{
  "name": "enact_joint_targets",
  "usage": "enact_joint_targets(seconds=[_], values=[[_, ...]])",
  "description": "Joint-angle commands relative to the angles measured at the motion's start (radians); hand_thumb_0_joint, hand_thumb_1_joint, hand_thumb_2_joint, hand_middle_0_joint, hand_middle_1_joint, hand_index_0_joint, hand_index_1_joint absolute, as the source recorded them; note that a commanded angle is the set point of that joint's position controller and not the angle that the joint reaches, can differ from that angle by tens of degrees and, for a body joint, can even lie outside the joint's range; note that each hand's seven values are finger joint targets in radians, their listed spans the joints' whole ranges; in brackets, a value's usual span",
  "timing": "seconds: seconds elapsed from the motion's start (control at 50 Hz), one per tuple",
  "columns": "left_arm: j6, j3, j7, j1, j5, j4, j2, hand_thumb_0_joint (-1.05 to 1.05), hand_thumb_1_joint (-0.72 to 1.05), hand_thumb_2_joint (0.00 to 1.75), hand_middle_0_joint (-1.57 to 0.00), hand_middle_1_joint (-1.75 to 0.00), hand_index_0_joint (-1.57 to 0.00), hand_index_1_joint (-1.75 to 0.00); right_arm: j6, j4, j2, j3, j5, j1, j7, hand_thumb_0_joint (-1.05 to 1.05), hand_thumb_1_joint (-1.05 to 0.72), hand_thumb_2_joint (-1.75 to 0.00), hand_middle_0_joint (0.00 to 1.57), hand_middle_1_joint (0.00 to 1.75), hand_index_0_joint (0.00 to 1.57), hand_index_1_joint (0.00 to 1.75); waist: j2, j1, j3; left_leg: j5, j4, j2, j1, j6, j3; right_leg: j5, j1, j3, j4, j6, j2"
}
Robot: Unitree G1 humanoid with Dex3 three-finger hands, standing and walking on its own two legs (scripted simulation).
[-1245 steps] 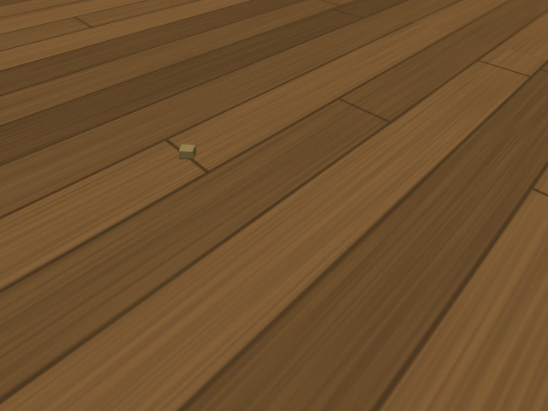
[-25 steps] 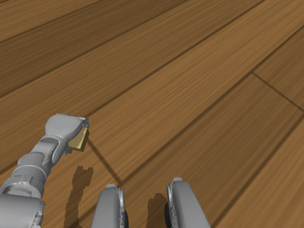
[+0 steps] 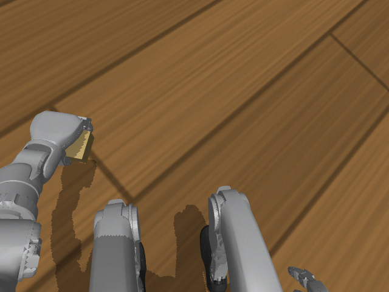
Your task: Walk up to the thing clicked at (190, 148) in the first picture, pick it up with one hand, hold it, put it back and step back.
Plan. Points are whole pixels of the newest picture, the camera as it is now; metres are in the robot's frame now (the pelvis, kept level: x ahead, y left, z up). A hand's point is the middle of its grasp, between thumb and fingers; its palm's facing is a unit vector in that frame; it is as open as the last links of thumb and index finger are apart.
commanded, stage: crouch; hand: left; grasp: from above
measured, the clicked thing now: (70, 143) +0.45 +0.24 -0.19
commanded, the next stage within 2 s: lower in 0.92 s
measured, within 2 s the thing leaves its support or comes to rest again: neither
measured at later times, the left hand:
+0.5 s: hand (74, 146) +0.46 +0.24 -0.23, palm faces -0.48 +0.07 -0.88, open 9.3 cm
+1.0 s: hand (77, 145) +0.47 +0.25 -0.26, palm faces -0.47 +0.06 -0.88, open 9.3 cm
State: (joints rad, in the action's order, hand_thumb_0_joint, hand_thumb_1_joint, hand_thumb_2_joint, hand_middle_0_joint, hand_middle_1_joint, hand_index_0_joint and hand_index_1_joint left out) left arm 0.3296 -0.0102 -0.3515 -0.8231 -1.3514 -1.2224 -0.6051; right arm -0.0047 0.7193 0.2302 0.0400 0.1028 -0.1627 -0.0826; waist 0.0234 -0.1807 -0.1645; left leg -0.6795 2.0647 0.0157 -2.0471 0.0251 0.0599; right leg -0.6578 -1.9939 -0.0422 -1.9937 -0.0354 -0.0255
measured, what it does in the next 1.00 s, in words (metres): lowers itself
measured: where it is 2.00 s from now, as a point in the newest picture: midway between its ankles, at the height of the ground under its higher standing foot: (176, 279)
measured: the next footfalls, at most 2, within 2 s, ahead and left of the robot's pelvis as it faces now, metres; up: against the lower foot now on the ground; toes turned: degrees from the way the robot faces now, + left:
none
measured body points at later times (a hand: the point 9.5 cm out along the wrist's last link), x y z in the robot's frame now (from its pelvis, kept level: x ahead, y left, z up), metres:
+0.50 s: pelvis -0.01 +0.00 -0.06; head +0.23 +0.05 +0.31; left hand +0.48 +0.24 -0.18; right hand +0.03 -0.29 -0.17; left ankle +0.07 +0.11 -0.40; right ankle +0.09 -0.14 -0.40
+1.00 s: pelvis -0.01 -0.01 -0.10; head +0.24 +0.05 +0.28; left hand +0.49 +0.24 -0.21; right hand +0.03 -0.28 -0.20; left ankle +0.07 +0.11 -0.40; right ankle +0.09 -0.14 -0.40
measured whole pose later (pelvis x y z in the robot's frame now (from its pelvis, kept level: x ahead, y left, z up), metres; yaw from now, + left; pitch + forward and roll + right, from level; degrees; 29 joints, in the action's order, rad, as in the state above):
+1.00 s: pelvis -0.01 -0.01 -0.10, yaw -3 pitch +35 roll -8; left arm 0.36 0.03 -0.36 -0.98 -1.39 -1.41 -0.76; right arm -0.01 0.73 0.25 -0.04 0.14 -0.16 -0.12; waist -0.01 -0.25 -0.06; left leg -0.70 2.39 0.01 -2.31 0.01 0.11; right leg -0.66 -2.24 -0.07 -2.29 -0.03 -0.01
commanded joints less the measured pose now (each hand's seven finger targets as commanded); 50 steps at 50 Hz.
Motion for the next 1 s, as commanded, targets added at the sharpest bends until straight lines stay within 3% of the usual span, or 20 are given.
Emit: enact_joint_targets(seconds=[0.0, 0.12, 0.18, 0.28, 0.46, 0.5, 0.56, 0.6, 0.62, 0.68, 0.74, 0.82, 0.86, 0.92, 0.96, 0.98], values=[[-0.020, 0.056, -0.047, -0.369, 0.026, 0.139, -0.233, 0.00, 0.67, 0.66, -1.02, -0.53, -1.04, -0.51, -0.006, -0.017, 0.226, 0.079, 0.005, -0.232, 0.005, 0.00, -0.93, -0.91, 0.20, 0.30, 0.20, 0.30, 0.229, -0.018, -0.702, 0.287, -0.201, -0.022, 0.605, -0.007, 0.006, 0.220, 0.242, -0.048, 0.173, 0.075, 0.040], [-0.015, 0.056, -0.035, -0.436, 0.030, 0.144, -0.261, 0.00, 0.71, 0.66, -1.03, -0.55, -1.06, -0.52, -0.007, -0.015, 0.233, 0.074, 0.008, -0.222, 0.000, 0.00, -0.92, -0.91, 0.20, 0.30, 0.20, 0.30, 0.253, -0.028, -0.695, 0.250, -0.149, -0.021, 0.538, -0.008, 0.006, 0.206, 0.194, -0.053, 0.116, 0.076, 0.040], [-0.014, 0.053, -0.026, -0.404, 0.027, 0.077, -0.259, 0.00, 0.72, 0.69, -1.05, -0.54, -1.07, -0.53, -0.006, -0.013, 0.233, 0.067, 0.011, -0.221, -0.004, 0.00, -0.93, -0.91, 0.20, 0.30, 0.20, 0.30, 0.226, -0.040, -0.628, 0.230, -0.132, -0.021, 0.496, -0.006, 0.010, 0.189, 0.160, -0.057, 0.098, 0.075, 0.041], [0.008, 0.079, -0.017, -0.437, 0.019, 0.094, -0.318, 0.00, 0.74, 0.70, -1.05, -0.59, -1.08, -0.57, -0.003, -0.012, 0.240, 0.060, 0.016, -0.224, -0.013, 0.00, -0.92, -0.91, 0.20, 0.30, 0.20, 0.30, 0.252, -0.035, -0.664, 0.232, -0.078, -0.029, 0.450, -0.001, -0.014, 0.205, 0.178, -0.052, 0.062, 0.073, 0.046], [0.024, 0.077, -0.031, -0.446, 0.004, 0.020, -0.335, 0.00, 0.78, 0.70, -1.08, -0.59, -1.10, -0.56, -0.001, -0.006, 0.252, 0.040, 0.025, -0.227, -0.020, 0.00, -0.93, -0.91, 0.20, 0.30, 0.20, 0.30, 0.240, -0.051, -0.615, 0.203, -0.028, -0.029, 0.381, 0.002, -0.011, 0.189, 0.128, -0.070, 0.009, 0.073, 0.051], [0.032, 0.093, -0.036, -0.496, -0.001, 0.055, -0.376, 0.00, 0.77, 0.71, -1.07, -0.59, -1.09, -0.57, 0.001, -0.002, 0.258, 0.040, 0.027, -0.227, -0.017, 0.00, -0.92, -0.91, 0.20, 0.30, 0.20, 0.30, 0.259, -0.046, -0.651, 0.196, -0.013, -0.029, 0.381, 0.001, -0.013, 0.185, 0.124, -0.070, -0.002, 0.074, 0.052], [0.034, 0.075, -0.044, -0.479, 0.000, -0.002, -0.347, 0.00, 0.77, 0.70, -1.08, -0.60, -1.10, -0.58, -0.002, 0.002, 0.256, 0.027, 0.035, -0.224, -0.019, 0.00, -0.93, -0.91, 0.20, 0.30, 0.20, 0.30, 0.243, -0.064, -0.595, 0.163, 0.002, -0.030, 0.326, 0.003, -0.015, 0.164, 0.115, -0.077, -0.011, 0.071, 0.055], [0.034, 0.087, -0.053, -0.497, -0.006, 0.001, -0.373, 0.00, 0.77, 0.71, -1.07, -0.61, -1.09, -0.59, -0.003, 0.010, 0.260, 0.027, 0.034, -0.225, -0.018, 0.00, -0.92, -0.91, 0.20, 0.30, 0.20, 0.30, 0.251, -0.055, -0.623, 0.175, 0.017, -0.029, 0.331, 0.003, -0.018, 0.174, 0.113, -0.078, -0.024, 0.072, 0.055], [0.030, 0.087, -0.052, -0.481, -0.005, -0.026, -0.367, 0.00, 0.78, 0.72, -1.07, -0.62, -1.10, -0.60, -0.006, 0.006, 0.262, 0.022, 0.037, -0.235, -0.021, 0.00, -0.92, -0.91, 0.20, 0.30, 0.20, 0.30, 0.246, -0.069, -0.603, 0.183, 0.020, -0.028, 0.332, 0.003, -0.012, 0.178, 0.109, -0.082, -0.030, 0.070, 0.052], [0.032, 0.086, -0.053, -0.504, -0.015, -0.020, -0.394, 0.00, 0.78, 0.71, -1.08, -0.62, -1.10, -0.59, -0.003, 0.013, 0.267, 0.018, 0.036, -0.222, -0.019, 0.00, -0.93, -0.91, 0.20, 0.30, 0.20, 0.30, 0.273, -0.055, -0.611, 0.183, 0.030, -0.030, 0.323, 0.000, -0.016, 0.176, 0.086, -0.082, -0.046, 0.074, 0.055], [0.030, 0.071, -0.055, -0.508, -0.011, -0.054, -0.373, 0.00, 0.77, 0.72, -1.07, -0.63, -1.09, -0.60, -0.006, 0.011, 0.264, 0.011, 0.040, -0.211, -0.020, 0.00, -0.92, -0.91, 0.20, 0.30, 0.20, 0.30, 0.237, -0.075, -0.571, 0.141, 0.042, -0.028, 0.280, 0.006, -0.013, 0.149, 0.079, -0.089, -0.045, 0.072, 0.058], [0.028, 0.079, -0.059, -0.508, -0.010, -0.049, -0.387, 0.00, 0.78, 0.68, -1.06, -0.62, -1.09, -0.59, -0.009, 0.011, 0.272, 0.007, 0.041, -0.216, -0.020, 0.00, -0.92, -0.91, 0.20, 0.30, 0.20, 0.30, 0.272, -0.064, -0.596, 0.162, 0.044, -0.029, 0.302, -0.001, -0.008, 0.163, 0.067, -0.095, -0.067, 0.076, 0.056], [0.027, 0.072, -0.053, -0.522, -0.011, -0.039, -0.384, 0.00, 0.76, 0.73, -1.07, -0.63, -1.09, -0.61, -0.007, 0.013, 0.274, 0.005, 0.040, -0.218, -0.021, 0.00, -0.92, -0.91, 0.20, 0.30, 0.20, 0.30, 0.264, -0.081, -0.583, 0.175, 0.064, -0.028, 0.287, 0.004, -0.010, 0.182, 0.071, -0.096, -0.070, 0.071, 0.057], [0.027, 0.086, -0.051, -0.521, -0.010, -0.018, -0.415, 0.00, 0.76, 0.70, -1.07, -0.61, -1.09, -0.59, -0.005, 0.009, 0.277, 0.004, 0.039, -0.216, -0.022, 0.00, -0.92, -0.91, 0.20, 0.30, 0.20, 0.30, 0.295, -0.060, -0.604, 0.189, 0.062, -0.027, 0.301, -0.002, -0.011, 0.189, 0.075, -0.094, -0.079, 0.075, 0.057], [0.024, 0.071, -0.046, -0.505, 0.000, -0.050, -0.381, 0.00, 0.80, 0.72, -1.09, -0.65, -1.11, -0.62, -0.007, 0.005, 0.273, -0.002, 0.043, -0.217, -0.025, 0.00, -0.93, -0.91, 0.20, 0.30, 0.20, 0.30, 0.264, -0.086, -0.575, 0.190, 0.078, -0.025, 0.285, 0.003, -0.007, 0.195, 0.075, -0.099, -0.081, 0.070, 0.057], [0.028, 0.063, -0.043, -0.521, -0.002, -0.029, -0.381, 0.00, 0.78, 0.72, -1.08, -0.64, -1.10, -0.62, -0.005, 0.006, 0.273, -0.003, 0.042, -0.215, -0.025, 0.00, -0.92, -0.91, 0.20, 0.30, 0.20, 0.30, 0.262, -0.085, -0.583, 0.183, 0.075, -0.026, 0.275, 0.004, -0.006, 0.192, 0.078, -0.101, -0.080, 0.071, 0.061]])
